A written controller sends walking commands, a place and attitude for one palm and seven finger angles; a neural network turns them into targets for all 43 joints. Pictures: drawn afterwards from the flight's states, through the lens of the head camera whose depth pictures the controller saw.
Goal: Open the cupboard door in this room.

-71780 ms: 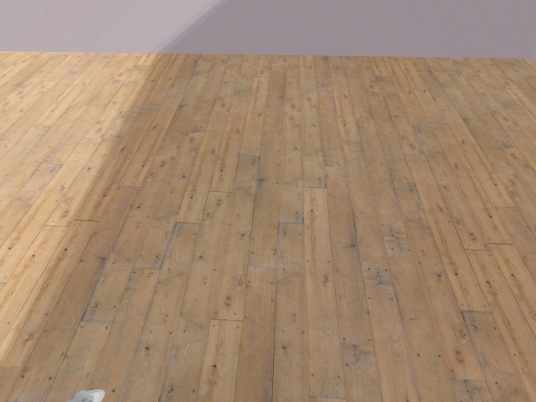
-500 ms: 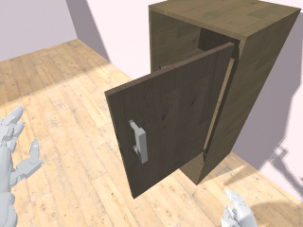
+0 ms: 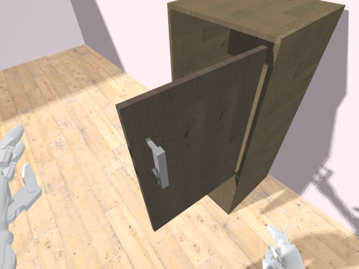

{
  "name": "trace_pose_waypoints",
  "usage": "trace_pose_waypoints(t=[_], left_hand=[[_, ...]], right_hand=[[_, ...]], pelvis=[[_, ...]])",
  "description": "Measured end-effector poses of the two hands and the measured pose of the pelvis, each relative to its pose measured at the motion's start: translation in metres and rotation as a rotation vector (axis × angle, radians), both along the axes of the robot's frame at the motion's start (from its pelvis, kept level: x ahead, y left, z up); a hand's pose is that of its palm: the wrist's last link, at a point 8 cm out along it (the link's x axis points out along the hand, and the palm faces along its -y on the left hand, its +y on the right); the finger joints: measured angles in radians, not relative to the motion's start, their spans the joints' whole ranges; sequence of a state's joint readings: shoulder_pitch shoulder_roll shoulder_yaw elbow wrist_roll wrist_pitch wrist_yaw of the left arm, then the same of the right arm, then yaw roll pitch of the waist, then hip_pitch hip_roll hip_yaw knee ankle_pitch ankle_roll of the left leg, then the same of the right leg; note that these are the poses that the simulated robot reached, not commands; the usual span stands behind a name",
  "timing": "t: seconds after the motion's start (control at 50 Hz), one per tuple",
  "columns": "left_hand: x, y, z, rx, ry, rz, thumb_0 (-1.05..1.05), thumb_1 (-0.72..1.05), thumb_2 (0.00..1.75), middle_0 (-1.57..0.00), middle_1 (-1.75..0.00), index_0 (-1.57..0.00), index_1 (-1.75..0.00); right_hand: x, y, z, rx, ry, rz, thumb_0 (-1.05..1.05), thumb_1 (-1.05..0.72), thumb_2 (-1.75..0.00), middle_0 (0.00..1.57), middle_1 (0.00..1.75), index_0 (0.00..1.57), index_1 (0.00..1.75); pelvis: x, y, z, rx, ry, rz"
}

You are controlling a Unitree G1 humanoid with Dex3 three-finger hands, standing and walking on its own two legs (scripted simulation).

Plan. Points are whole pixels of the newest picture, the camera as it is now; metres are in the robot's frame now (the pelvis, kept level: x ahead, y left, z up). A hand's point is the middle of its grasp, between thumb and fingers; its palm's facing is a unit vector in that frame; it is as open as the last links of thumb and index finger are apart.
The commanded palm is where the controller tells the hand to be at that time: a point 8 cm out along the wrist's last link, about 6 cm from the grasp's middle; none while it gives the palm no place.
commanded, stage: step back with the hand held close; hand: left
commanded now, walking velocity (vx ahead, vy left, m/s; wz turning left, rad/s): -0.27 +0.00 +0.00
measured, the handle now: (156, 163) +0.34 +0.10 +0.06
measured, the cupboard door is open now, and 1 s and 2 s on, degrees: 84 84 84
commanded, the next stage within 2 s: stop stepping back and stand still in 1.04 s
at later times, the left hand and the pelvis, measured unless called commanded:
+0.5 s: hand (7, 227) +0.13 +0.28 +0.15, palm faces +0.40 -0.76 -0.52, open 7.4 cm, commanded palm +0.07 +0.32 +0.17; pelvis -0.07 +0.02 -0.02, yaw -1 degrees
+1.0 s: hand out of the picture +0.06 +0.28 +0.17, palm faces +0.48 -0.75 -0.45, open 7.4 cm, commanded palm +0.00 +0.31 +0.17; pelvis -0.14 +0.01 -0.01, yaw +0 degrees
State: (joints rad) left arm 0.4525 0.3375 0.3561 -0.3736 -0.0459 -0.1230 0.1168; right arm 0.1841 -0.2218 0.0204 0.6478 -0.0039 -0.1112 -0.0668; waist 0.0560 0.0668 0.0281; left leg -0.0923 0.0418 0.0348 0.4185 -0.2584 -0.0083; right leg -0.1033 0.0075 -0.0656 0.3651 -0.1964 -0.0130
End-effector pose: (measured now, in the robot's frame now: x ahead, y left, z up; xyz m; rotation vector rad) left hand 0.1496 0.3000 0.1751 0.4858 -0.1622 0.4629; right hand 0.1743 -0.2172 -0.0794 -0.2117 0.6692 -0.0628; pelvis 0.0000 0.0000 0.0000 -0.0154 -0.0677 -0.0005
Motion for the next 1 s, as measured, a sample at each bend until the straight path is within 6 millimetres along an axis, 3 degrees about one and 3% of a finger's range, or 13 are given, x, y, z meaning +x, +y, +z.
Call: trace_pose_waypoints(t=[0.16,0.26,0.44,0.62,0.78,0.92,1.0], left_hand=[[0.005,0.0,-0.004,0.069,0.068,-0.087,0.02,0.89,0.9,-0.21,-0.3,-0.21,-0.3],[-0.004,0.003,-0.007,0.092,0.087,-0.128,0.02,0.89,0.9,-0.21,-0.3,-0.21,-0.3],[-0.044,0.016,-0.004,0.132,0.013,-0.115,0.02,0.88,0.9,-0.21,-0.3,-0.21,-0.3],[-0.085,0.022,-0.005,0.163,-0.08,-0.04,0.02,0.88,0.9,-0.21,-0.3,-0.21,-0.3],[-0.104,0.019,-0.004,0.125,-0.143,-0.077,0.01,0.88,0.9,-0.21,-0.3,-0.21,-0.3],[-0.124,0.028,0.01,0.174,-0.141,-0.056,0.01,0.88,0.9,-0.21,-0.3,-0.21,-0.3],[-0.137,0.016,0.009,0.121,-0.114,-0.046,0.02,0.89,0.9,-0.21,-0.3,-0.21,-0.3]], right_hand=[[-0.018,-0.012,0.003,-0.033,0.027,-0.086,0.01,-0.9,-0.9,0.2,0.3,0.21,0.3],[-0.038,-0.015,0.005,-0.055,0.043,-0.13,0.01,-0.9,-0.9,0.2,0.3,0.2,0.3],[-0.078,-0.002,0.002,-0.07,0.043,-0.119,0.01,-0.9,-0.9,0.2,0.3,0.2,0.3],[-0.107,0.011,-0.017,-0.052,0.043,-0.053,0.01,-0.9,-0.9,0.2,0.3,0.21,0.3],[-0.131,0.011,-0.02,-0.078,0.063,-0.051,0.01,-0.9,-0.9,0.21,0.3,0.21,0.3],[-0.152,0.016,-0.013,-0.048,0.049,-0.065,0.01,-0.9,-0.9,0.2,0.3,0.21,0.3],[-0.159,0.015,-0.008,-0.019,0.034,-0.032,0.01,-0.9,-0.9,0.2,0.3,0.21,0.3]], pelvis=[[-0.014,0.009,-0.001,0.006,0.059,-0.023],[-0.029,0.015,-0.004,0.012,0.068,-0.029],[-0.063,0.024,-0.012,0.012,0.065,-0.021],[-0.09,0.021,-0.025,0.006,0.043,0.023],[-0.114,0.026,-0.029,0.006,0.041,0.022],[-0.132,0.02,-0.019,-0.033,0.065,0.03],[-0.144,0.01,-0.013,-0.026,0.104,-0.001]])
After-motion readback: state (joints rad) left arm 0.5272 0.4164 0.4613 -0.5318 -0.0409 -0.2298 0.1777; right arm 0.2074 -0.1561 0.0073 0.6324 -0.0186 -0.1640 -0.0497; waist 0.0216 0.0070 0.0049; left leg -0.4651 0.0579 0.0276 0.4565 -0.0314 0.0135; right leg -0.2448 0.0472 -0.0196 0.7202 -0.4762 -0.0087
